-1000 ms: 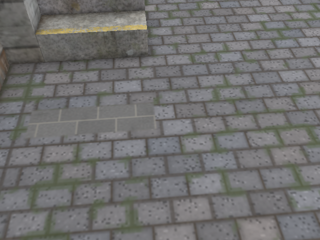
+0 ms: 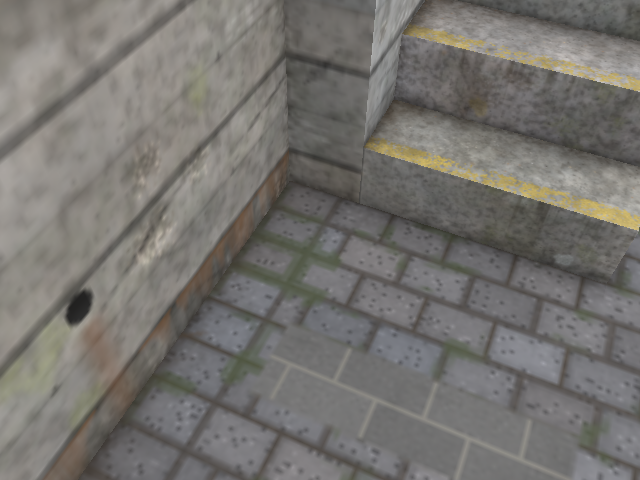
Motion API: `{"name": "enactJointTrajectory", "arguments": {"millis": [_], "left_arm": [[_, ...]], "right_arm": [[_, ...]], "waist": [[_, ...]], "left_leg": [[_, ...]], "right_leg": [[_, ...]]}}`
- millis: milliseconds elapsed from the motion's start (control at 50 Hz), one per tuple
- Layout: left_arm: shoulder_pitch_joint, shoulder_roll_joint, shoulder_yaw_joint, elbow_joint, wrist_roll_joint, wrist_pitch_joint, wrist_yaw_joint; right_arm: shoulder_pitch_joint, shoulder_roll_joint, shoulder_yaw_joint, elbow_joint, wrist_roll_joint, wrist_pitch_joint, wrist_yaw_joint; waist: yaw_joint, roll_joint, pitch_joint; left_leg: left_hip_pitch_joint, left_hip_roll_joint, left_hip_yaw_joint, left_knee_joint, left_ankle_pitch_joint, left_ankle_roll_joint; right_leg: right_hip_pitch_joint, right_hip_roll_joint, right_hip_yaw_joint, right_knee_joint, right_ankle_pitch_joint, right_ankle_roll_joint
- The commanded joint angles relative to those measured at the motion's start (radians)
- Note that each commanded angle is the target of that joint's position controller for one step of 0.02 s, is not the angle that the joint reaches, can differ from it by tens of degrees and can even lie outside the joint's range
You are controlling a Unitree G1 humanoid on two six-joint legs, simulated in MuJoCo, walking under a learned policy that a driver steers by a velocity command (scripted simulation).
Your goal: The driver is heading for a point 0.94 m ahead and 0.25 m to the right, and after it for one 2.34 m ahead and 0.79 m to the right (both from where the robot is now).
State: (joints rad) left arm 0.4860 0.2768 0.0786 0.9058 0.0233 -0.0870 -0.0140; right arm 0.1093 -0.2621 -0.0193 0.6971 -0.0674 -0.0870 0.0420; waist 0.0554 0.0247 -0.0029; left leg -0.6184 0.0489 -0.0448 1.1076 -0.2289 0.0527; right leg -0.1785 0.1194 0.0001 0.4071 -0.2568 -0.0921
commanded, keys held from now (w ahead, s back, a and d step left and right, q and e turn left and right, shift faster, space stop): w+e+shift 0.64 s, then w+shift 0.10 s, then w+q+shift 0.08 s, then q+shift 0.18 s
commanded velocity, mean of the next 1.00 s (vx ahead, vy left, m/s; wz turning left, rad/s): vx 0.94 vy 0.00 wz -0.57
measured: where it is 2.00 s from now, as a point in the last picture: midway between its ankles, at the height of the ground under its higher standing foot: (554, 222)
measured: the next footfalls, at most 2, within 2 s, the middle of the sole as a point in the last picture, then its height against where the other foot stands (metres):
left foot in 0.20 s outside the picture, level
right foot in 0.64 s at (430, 394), level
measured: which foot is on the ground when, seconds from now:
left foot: up 0.00-0.18, down 0.20-0.60, up 0.62-1.00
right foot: down 0.00-0.18, up 0.20-0.62, down 0.64-0.98, up 1.00-1.00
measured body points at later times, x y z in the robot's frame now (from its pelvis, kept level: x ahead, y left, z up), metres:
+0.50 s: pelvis +0.44 -0.01 -0.01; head +0.47 -0.02 +0.44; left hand +0.77 +0.13 -0.07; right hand +0.26 -0.25 -0.13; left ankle +0.34 +0.16 -0.74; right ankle +0.56 -0.17 -0.67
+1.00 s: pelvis +0.86 -0.25 +0.00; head +0.88 -0.26 +0.45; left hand +1.04 -0.05 -0.14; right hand +0.82 -0.52 -0.12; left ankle +1.03 -0.27 -0.70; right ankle +0.69 -0.17 -0.71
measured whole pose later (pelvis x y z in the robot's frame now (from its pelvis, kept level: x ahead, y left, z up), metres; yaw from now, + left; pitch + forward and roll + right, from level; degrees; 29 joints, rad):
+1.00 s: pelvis +0.86 -0.25 +0.00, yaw -36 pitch -1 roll -1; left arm 0.34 0.27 0.03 0.91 0.02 -0.11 0.01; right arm 0.19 -0.22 0.02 0.81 -0.02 -0.10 0.01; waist 0.02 0.00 0.06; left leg -0.57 0.02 0.08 0.70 0.12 0.11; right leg 0.11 0.13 -0.11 0.43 -0.31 -0.10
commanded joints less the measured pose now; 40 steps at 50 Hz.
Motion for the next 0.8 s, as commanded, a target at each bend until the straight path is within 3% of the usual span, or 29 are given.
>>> {"name": "enactJointTrajectory", "arguments": {"millis": [20,60,120,160,180,200,220,240,260,280,320,360,380,460,480,500,520,540,560,600,620,640,660,680,700,720,740,760,800], "left_arm": [[-0.126,0.103,0.014,-0.107,-0.007,-0.034,0.000],[-0.095,0.155,0.030,-0.104,-0.016,-0.037,-0.009],[-0.020,0.159,0.032,-0.078,-0.030,-0.032,-0.015],[-0.002,0.200,0.042,-0.063,-0.024,-0.030,-0.009],[-0.026,0.207,0.045,-0.069,-0.026,-0.030,-0.010],[-0.062,0.130,0.023,-0.105,-0.029,-0.036,-0.010],[0.007,-0.003,-0.011,-0.145,-0.072,-0.028,-0.002],[-0.029,0.054,-0.009,-0.147,-0.051,-0.009,0.007],[-0.120,0.086,0.000,-0.146,-0.025,0.004,0.002],[-0.162,0.069,-0.003,-0.147,-0.016,0.008,-0.007],[-0.207,0.041,-0.005,-0.167,0.017,0.035,-0.030],[-0.268,0.001,-0.015,-0.216,0.019,0.062,-0.045],[-0.296,-0.003,-0.018,-0.240,0.018,0.072,-0.056],[-0.441,0.018,-0.039,-0.321,0.004,0.074,-0.081],[-0.476,0.024,-0.043,-0.327,0.005,0.074,-0.088],[-0.537,0.015,-0.053,-0.355,0.020,0.080,-0.097],[-0.539,0.029,-0.049,-0.340,0.018,0.077,-0.097],[-0.507,0.049,-0.042,-0.312,0.007,0.074,-0.093],[-0.452,0.072,-0.036,-0.295,0.001,0.072,-0.081],[-0.194,0.139,-0.009,-0.209,-0.001,0.065,-0.060],[-0.014,0.198,0.022,-0.135,0.006,0.059,-0.042],[-0.058,0.242,0.041,-0.118,0.007,0.067,-0.022],[-0.141,0.354,0.064,-0.167,0.025,0.084,-0.016],[-0.082,0.322,0.062,-0.169,0.020,0.086,-0.005],[-0.114,0.259,0.048,-0.142,0.019,0.076,0.007],[-0.167,0.207,0.032,-0.123,0.021,0.054,0.015],[-0.203,0.173,0.018,-0.124,0.018,0.031,0.020],[-0.221,0.136,0.002,-0.119,0.020,0.016,0.018],[-0.187,0.111,-0.014,-0.088,0.002,-0.021,0.004]], "right_arm": [[-0.082,-0.023,0.019,-0.114,0.009,-0.010,0.019],[-0.143,-0.024,0.022,-0.118,0.026,-0.013,0.025],[-0.169,-0.070,0.002,-0.122,0.027,-0.014,0.000],[-0.041,-0.125,-0.024,-0.079,0.019,-0.022,-0.025],[0.117,-0.163,-0.043,-0.044,0.008,-0.030,-0.043],[0.327,-0.252,-0.069,-0.033,-0.014,-0.028,-0.068],[0.352,-0.315,-0.082,-0.026,-0.044,-0.022,-0.068],[0.278,-0.251,-0.081,-0.012,-0.018,-0.015,-0.065],[0.219,-0.148,-0.060,-0.011,0.000,-0.016,-0.059],[0.204,-0.111,-0.052,0.014,0.008,-0.014,-0.058],[0.225,-0.062,-0.036,0.060,0.016,-0.023,-0.057],[0.258,-0.030,-0.029,0.110,0.040,-0.042,-0.044],[0.264,-0.030,-0.031,0.117,0.051,-0.051,-0.036],[0.189,-0.069,-0.033,0.130,0.048,-0.064,-0.037],[0.206,-0.085,-0.035,0.139,0.048,-0.064,-0.040],[0.218,-0.120,-0.039,0.160,0.053,-0.076,-0.050],[0.239,-0.147,-0.048,0.164,0.055,-0.079,-0.052],[0.256,-0.172,-0.051,0.159,0.054,-0.077,-0.055],[0.263,-0.227,-0.065,0.146,0.052,-0.061,-0.056],[0.252,-0.254,-0.073,0.135,0.035,-0.002,-0.063],[0.239,-0.271,-0.079,0.116,0.031,0.009,-0.061],[0.269,-0.151,-0.053,0.104,0.016,-0.002,-0.046],[0.292,-0.114,-0.039,-0.008,0.045,-0.026,-0.037],[0.191,-0.164,-0.034,-0.048,0.046,-0.053,-0.040],[0.198,-0.167,-0.026,-0.026,0.056,-0.064,-0.045],[0.219,-0.146,-0.015,0.014,0.041,-0.055,-0.052],[0.219,-0.128,-0.007,0.014,0.020,-0.036,-0.051],[0.262,-0.110,-0.001,0.038,0.013,-0.016,-0.044],[0.232,-0.077,0.007,0.037,0.020,0.012,-0.028]], "waist": [[-0.083,-0.050,0.134],[-0.049,-0.068,0.122],[-0.020,-0.075,0.087],[-0.081,-0.072,-0.021],[-0.165,-0.055,-0.120],[-0.262,0.047,-0.284],[-0.199,0.260,-0.379],[-0.162,0.241,-0.283],[-0.161,0.117,-0.164],[-0.147,0.055,-0.090],[-0.113,0.075,-0.022],[-0.087,0.081,0.007],[-0.074,0.078,0.015],[-0.022,0.055,0.102],[-0.030,0.030,0.125],[-0.033,0.011,0.162],[-0.033,0.014,0.155],[-0.024,0.026,0.092],[0.024,0.069,0.070],[0.152,0.109,-0.094],[0.217,0.061,-0.183],[0.120,-0.095,-0.140],[0.021,-0.327,-0.274],[0.075,-0.130,-0.311],[0.040,-0.015,-0.187],[-0.031,0.065,-0.062],[-0.069,0.073,-0.020],[-0.106,0.091,0.003],[-0.116,0.053,0.062]], "left_leg": [[0.094,0.029,0.017,-0.328,0.119,-0.054],[0.287,-0.028,0.069,-0.444,0.218,-0.068],[0.305,-0.047,0.058,-0.562,0.243,-0.055],[0.490,-0.086,0.075,-0.616,0.105,-0.027],[0.711,-0.034,0.036,-0.591,0.057,-0.007],[0.926,0.207,-0.207,-0.631,-0.299,0.028],[1.065,0.454,-0.685,-0.808,-0.612,0.095],[0.961,0.434,-0.773,-0.863,-0.630,0.121],[0.856,0.376,-0.570,-0.844,-0.482,0.097],[0.759,0.331,-0.404,-0.852,-0.264,0.074],[0.663,0.263,-0.210,-0.870,-0.040,0.044],[0.655,0.254,-0.095,-0.879,0.134,0.028],[0.641,0.253,-0.036,-0.890,0.218,0.027],[0.486,0.168,0.221,-0.991,0.368,-0.009],[0.478,0.148,0.268,-1.009,0.424,-0.018],[0.463,0.161,0.292,-1.040,0.441,-0.019],[0.471,0.154,0.316,-1.041,0.559,-0.012],[0.531,0.150,0.331,-0.975,0.874,-0.012],[0.611,0.183,0.330,-0.844,1.170,-0.012],[0.673,0.218,0.306,-0.443,1.346,0.002],[0.538,0.196,0.296,-0.120,1.181,-0.005],[0.208,0.072,0.256,0.221,0.172,-0.026],[-0.172,-0.091,0.135,0.570,-0.255,-0.073],[-0.265,-0.037,-0.022,0.548,-0.138,-0.044],[-0.257,0.021,-0.025,0.436,-0.068,-0.033],[-0.174,0.067,-0.007,0.346,-0.035,-0.031],[-0.091,0.093,-0.015,0.281,-0.047,-0.037],[-0.020,0.118,-0.018,0.214,-0.074,-0.045],[0.053,0.126,0.013,0.085,-0.102,-0.056]], "right_leg": [[-0.260,-0.220,0.322,-0.321,-0.064,-0.152],[-0.313,-0.211,0.298,-0.345,0.060,-0.136],[-0.104,-0.240,0.319,-0.232,0.310,-0.103],[-0.034,-0.206,0.286,0.017,0.594,-0.076],[-0.145,-0.157,0.255,0.261,0.565,-0.055],[-0.288,-0.100,0.189,0.585,0.304,-0.035],[-0.549,-0.026,0.110,0.873,-0.240,-0.019],[-0.660,-0.101,0.098,0.969,-0.148,-0.041],[-0.680,-0.152,0.087,0.946,-0.075,-0.044],[-0.653,-0.181,0.084,0.893,-0.037,-0.031],[-0.638,-0.217,0.081,0.855,-0.023,-0.014],[-0.692,-0.239,0.066,0.848,0.004,-0.010],[-0.705,-0.239,0.045,0.851,0.032,-0.006],[-0.574,-0.216,-0.044,0.602,0.260,-0.018],[-0.520,-0.196,-0.096,0.514,0.291,-0.033],[-0.477,-0.183,-0.123,0.423,0.300,-0.048],[-0.389,-0.147,-0.163,0.374,0.320,-0.067],[-0.305,-0.090,-0.198,0.381,0.307,-0.076],[-0.294,-0.061,-0.220,0.388,0.211,-0.100],[-0.065,0.002,-0.191,0.367,0.044,-0.149],[0.207,0.032,-0.148,0.279,0.003,-0.168],[0.390,-0.118,0.099,0.269,-0.089,-0.202],[0.631,-0.333,0.687,0.047,-0.101,-0.375],[0.645,-0.362,0.767,-0.107,-0.107,-0.346],[0.518,-0.366,0.681,-0.148,-0.041,-0.302],[0.298,-0.344,0.583,-0.168,0.089,-0.259],[0.152,-0.311,0.506,-0.173,0.207,-0.248],[0.067,-0.282,0.406,-0.180,0.326,-0.232],[-0.060,-0.233,0.252,-0.202,0.536,-0.201]]}}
